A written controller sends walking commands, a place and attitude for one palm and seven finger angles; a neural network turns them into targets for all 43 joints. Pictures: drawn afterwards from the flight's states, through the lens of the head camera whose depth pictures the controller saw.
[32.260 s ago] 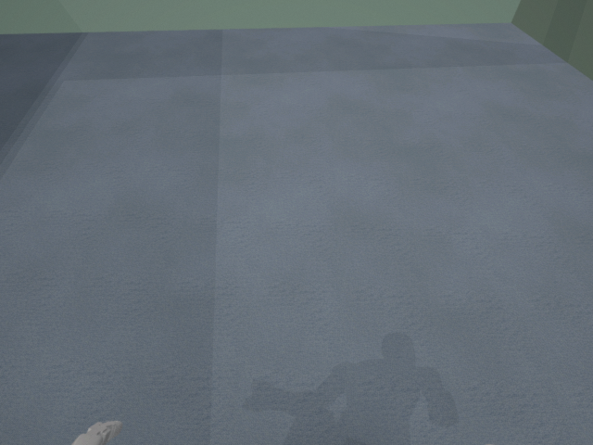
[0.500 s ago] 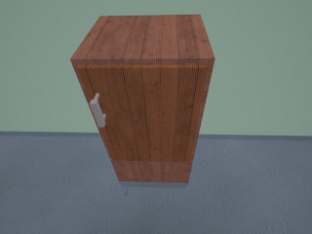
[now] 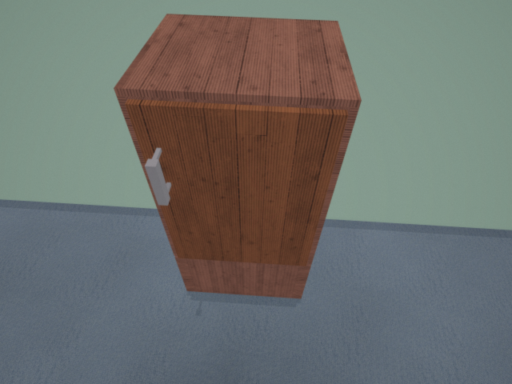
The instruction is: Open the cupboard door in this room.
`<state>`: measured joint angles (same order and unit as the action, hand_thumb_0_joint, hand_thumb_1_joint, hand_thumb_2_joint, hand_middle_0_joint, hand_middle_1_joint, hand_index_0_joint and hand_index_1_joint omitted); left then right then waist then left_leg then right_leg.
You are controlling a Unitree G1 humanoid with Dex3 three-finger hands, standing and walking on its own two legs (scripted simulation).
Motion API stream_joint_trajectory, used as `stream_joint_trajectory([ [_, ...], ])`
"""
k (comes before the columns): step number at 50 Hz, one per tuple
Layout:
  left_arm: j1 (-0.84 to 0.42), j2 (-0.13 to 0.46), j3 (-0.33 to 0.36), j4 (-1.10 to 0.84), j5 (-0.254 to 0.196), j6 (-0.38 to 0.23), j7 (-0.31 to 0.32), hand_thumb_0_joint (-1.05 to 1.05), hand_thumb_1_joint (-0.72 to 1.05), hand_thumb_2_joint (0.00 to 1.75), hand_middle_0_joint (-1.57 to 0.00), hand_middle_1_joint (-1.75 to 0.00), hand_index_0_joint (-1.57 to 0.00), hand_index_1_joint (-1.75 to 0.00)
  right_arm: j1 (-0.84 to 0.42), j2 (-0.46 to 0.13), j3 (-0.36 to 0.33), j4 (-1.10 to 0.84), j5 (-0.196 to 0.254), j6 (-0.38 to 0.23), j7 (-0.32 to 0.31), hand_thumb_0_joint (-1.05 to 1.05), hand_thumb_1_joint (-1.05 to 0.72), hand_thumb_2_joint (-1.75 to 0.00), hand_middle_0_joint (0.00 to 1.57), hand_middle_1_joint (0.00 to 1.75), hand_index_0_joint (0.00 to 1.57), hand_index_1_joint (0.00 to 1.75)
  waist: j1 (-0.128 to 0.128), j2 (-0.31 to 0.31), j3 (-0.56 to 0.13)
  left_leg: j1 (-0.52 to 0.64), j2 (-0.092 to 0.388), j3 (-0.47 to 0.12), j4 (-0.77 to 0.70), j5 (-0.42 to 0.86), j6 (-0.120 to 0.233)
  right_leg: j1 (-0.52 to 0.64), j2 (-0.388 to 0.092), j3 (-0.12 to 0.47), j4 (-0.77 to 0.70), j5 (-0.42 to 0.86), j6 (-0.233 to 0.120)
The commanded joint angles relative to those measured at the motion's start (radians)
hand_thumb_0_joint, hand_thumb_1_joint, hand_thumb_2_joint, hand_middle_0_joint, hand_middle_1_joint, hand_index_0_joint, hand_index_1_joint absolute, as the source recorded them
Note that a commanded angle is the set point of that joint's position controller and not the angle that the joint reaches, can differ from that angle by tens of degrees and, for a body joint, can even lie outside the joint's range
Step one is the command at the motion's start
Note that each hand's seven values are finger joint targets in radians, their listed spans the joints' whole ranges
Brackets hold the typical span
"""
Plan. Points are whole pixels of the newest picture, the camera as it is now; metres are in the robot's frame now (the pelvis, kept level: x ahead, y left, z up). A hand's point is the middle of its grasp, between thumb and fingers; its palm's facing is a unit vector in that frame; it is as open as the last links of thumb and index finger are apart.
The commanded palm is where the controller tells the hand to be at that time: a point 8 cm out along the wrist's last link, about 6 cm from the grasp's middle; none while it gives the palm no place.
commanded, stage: look again from close up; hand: left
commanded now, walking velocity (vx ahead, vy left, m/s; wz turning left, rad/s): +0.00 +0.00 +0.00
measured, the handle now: (161, 176) +0.54 +0.25 -0.03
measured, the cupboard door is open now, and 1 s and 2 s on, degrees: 0 0 0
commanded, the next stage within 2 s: raise the hand with hooked fingers in 0.48 s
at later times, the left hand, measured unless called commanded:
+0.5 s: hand out of the picture +0.00 +0.19 -0.17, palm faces +0.03 -0.98 -0.21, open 7.3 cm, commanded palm none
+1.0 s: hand (142, 383) +0.14 +0.19 -0.07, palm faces -0.05 -1.00 +0.04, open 8.5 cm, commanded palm +0.12 +0.27 -0.06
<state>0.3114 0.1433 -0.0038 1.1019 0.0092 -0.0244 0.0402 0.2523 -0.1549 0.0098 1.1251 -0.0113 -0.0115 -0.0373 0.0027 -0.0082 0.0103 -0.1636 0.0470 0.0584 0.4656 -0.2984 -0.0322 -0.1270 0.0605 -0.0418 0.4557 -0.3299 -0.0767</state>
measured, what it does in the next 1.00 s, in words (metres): lowers itself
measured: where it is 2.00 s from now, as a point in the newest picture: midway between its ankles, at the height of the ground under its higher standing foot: outside the picture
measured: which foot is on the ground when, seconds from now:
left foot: down 0.00-1.00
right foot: down 0.00-1.00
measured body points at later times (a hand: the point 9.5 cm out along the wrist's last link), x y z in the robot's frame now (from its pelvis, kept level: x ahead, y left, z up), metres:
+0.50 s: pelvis -0.01 +0.01 +0.00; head +0.00 +0.01 +0.45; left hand +0.00 +0.24 -0.15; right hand -0.01 -0.20 -0.16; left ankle -0.03 +0.14 -0.74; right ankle -0.05 -0.07 -0.74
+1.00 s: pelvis -0.06 +0.01 -0.08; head -0.01 +0.03 +0.37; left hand +0.14 +0.24 -0.07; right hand +0.18 -0.24 -0.10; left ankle -0.03 +0.14 -0.74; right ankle -0.05 -0.07 -0.74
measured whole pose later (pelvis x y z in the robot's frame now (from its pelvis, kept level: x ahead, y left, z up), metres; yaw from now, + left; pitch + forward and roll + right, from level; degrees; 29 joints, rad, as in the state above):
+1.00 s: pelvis -0.06 +0.01 -0.08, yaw +2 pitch +13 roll +1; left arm 0.32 0.18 0.12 0.25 -0.23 -0.49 -0.36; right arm 0.13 -0.29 -0.07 0.49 0.01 -0.23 0.00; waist 0.00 -0.06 -0.14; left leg -0.84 0.02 0.04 1.08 -0.47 0.00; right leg -0.81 0.00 -0.06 1.12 -0.54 -0.06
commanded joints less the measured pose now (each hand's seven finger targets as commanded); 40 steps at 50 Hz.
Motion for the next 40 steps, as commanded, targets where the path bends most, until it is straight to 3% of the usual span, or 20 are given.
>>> stream_joint_trajectory([
  [1,0.067,0.124,0.025,-0.029,0.003,-0.013,0.005,0.00,0.90,0.90,-0.20,-0.30,-0.20,-0.30,0.065,-0.081,-0.008,-0.024,0.000,-0.015,-0.008,0.00,-0.90,-0.90,0.20,0.30,0.20,0.30,-0.005,0.020,0.023,0.009,0.063,-0.049,-0.041,0.254,0.049,-0.019,-0.165,0.128,-0.065,0.468,0.024],
  [15,0.051,0.118,0.023,-0.025,0.004,-0.008,0.001,0.00,0.90,0.90,-0.20,-0.30,-0.20,-0.30,0.067,-0.091,-0.008,-0.012,-0.002,-0.019,-0.006,0.00,-0.90,-0.90,0.20,0.30,0.20,0.30,0.002,0.008,0.057,-0.002,0.067,-0.073,-0.082,0.228,0.063,-0.049,-0.158,0.121,-0.077,0.322,0.021],
  [28,0.049,0.120,0.023,-0.024,0.004,-0.007,0.000,0.00,0.90,0.90,-0.20,-0.30,-0.20,-0.30,0.077,-0.090,-0.009,-0.005,-0.002,-0.021,-0.004,0.00,-0.90,-0.90,0.20,0.30,0.20,0.30,0.002,0.007,0.053,-0.003,0.064,-0.078,-0.088,0.216,0.066,-0.059,-0.160,0.126,-0.080,0.286,0.022],
  [29,0.130,0.119,0.021,0.010,0.015,-0.031,0.043,0.00,0.90,0.90,-0.20,-0.30,-0.20,-0.30,-0.024,-0.107,-0.016,-0.078,0.009,-0.024,0.006,0.00,-0.90,-0.90,0.20,0.30,0.20,0.30,0.037,-0.033,0.101,-0.112,0.058,-0.026,0.157,0.258,0.034,-0.077,-0.234,0.197,-0.088,0.812,0.091],
  [30,-0.584,0.347,0.104,-1.515,-0.206,-0.241,0.015,0.00,0.88,0.89,-0.20,-0.32,-0.20,-0.32,0.012,-0.290,-0.043,-0.428,0.059,-0.180,-0.035,0.00,-0.90,-0.90,0.20,0.30,0.20,0.30,-0.092,0.147,-0.393,0.164,-0.050,-0.044,-0.008,0.400,0.076,0.015,-0.147,0.121,0.014,0.705,0.047],
  [31,-0.194,0.289,0.123,-1.256,-0.122,-0.189,0.046,0.00,0.85,0.88,-0.20,-0.33,-0.20,-0.33,-0.066,-0.193,-0.016,-0.366,0.036,-0.265,-0.064,0.00,-0.90,-0.90,0.20,0.30,0.20,0.30,0.010,0.341,-0.402,0.261,-0.023,-0.026,-0.014,0.601,0.087,-0.005,-0.079,0.088,0.069,0.496,0.021],
  [32,-0.166,0.211,0.063,-1.209,-0.144,-0.148,0.093,0.00,0.83,0.87,-0.21,-0.34,-0.21,-0.34,-0.057,-0.200,-0.038,-0.323,0.046,-0.294,-0.064,0.00,-0.90,-0.90,0.20,0.30,0.20,0.30,-0.031,0.272,-0.317,0.176,-0.009,-0.043,0.005,0.536,0.055,-0.108,-0.063,0.019,0.053,0.259,0.031],
  [33,0.126,-0.036,-0.047,-0.921,-0.146,-0.049,0.076,0.00,0.81,0.86,-0.21,-0.36,-0.21,-0.36,-0.029,-0.156,-0.040,-0.309,0.056,-0.289,-0.055,0.00,-0.90,-0.90,0.20,0.30,0.20,0.30,-0.043,0.136,-0.171,0.083,0.015,-0.055,0.006,0.497,0.070,-0.176,-0.071,-0.018,0.045,0.230,0.048],
  [34,-0.066,0.001,-0.031,-1.133,-0.194,-0.083,0.051,0.00,0.78,0.85,-0.21,-0.37,-0.21,-0.37,-0.049,-0.202,-0.046,-0.393,0.064,-0.294,-0.051,0.00,-0.90,-0.90,0.20,0.30,0.20,0.30,-0.051,0.043,-0.072,-0.015,-0.007,-0.090,0.029,0.386,0.070,-0.196,-0.073,-0.032,0.052,0.277,0.059],
  [35,-0.057,0.075,0.032,-1.120,-0.185,-0.130,0.026,0.00,0.76,0.84,-0.21,-0.39,-0.21,-0.39,-0.049,-0.228,-0.066,-0.413,0.053,-0.303,-0.053,0.00,-0.90,-0.90,0.20,0.30,0.20,0.30,-0.077,-0.056,-0.078,-0.047,-0.022,-0.079,0.073,0.285,0.075,-0.269,-0.066,-0.036,0.051,0.232,0.064],
  [36,-0.056,0.063,0.031,-1.060,-0.180,-0.186,-0.003,0.00,0.74,0.83,-0.21,-0.40,-0.21,-0.40,-0.045,-0.236,-0.067,-0.440,0.035,-0.314,-0.052,0.00,-0.90,-0.90,0.20,0.30,0.20,0.30,-0.087,-0.160,-0.034,-0.128,-0.036,-0.081,0.118,0.214,0.080,-0.348,-0.062,-0.044,0.075,0.182,0.073],
  [37,-0.005,0.048,0.047,-0.938,-0.173,-0.232,-0.031,0.00,0.71,0.82,-0.21,-0.42,-0.21,-0.42,-0.037,-0.235,-0.072,-0.468,0.029,-0.316,-0.043,0.00,-0.90,-0.90,0.20,0.30,0.20,0.30,-0.085,-0.192,-0.001,-0.202,-0.053,-0.085,0.179,0.168,0.078,-0.419,-0.065,-0.043,0.117,0.145,0.075],
  [38,0.050,0.019,0.062,-0.857,-0.184,-0.291,-0.074,0.00,0.69,0.81,-0.22,-0.43,-0.22,-0.43,-0.042,-0.228,-0.076,-0.484,0.019,-0.313,-0.032,0.00,-0.90,-0.90,0.20,0.30,0.20,0.30,-0.054,-0.279,-0.023,-0.291,-0.054,-0.086,0.226,0.115,0.063,-0.474,-0.064,-0.043,0.168,0.091,0.078],
  [39,0.145,0.000,0.076,-0.814,-0.201,-0.358,-0.128,0.00,0.67,0.80,-0.22,-0.45,-0.22,-0.45,-0.070,-0.224,-0.083,-0.515,0.013,-0.316,-0.019,0.00,-0.90,-0.90,0.20,0.30,0.20,0.30,-0.010,-0.319,-0.041,-0.377,-0.058,-0.079,0.270,0.073,0.053,-0.504,-0.061,-0.036,0.222,0.054,0.076],
  [40,0.212,0.006,0.091,-0.812,-0.221,-0.425,-0.188,0.00,0.64,0.79,-0.22,-0.47,-0.22,-0.47,-0.093,-0.225,-0.089,-0.552,0.008,-0.320,-0.003,0.00,-0.90,-0.90,0.20,0.30,0.20,0.30,0.026,-0.314,-0.083,-0.446,-0.066,-0.070,0.314,0.048,0.045,-0.507,-0.064,-0.015,0.270,0.046,0.071],
])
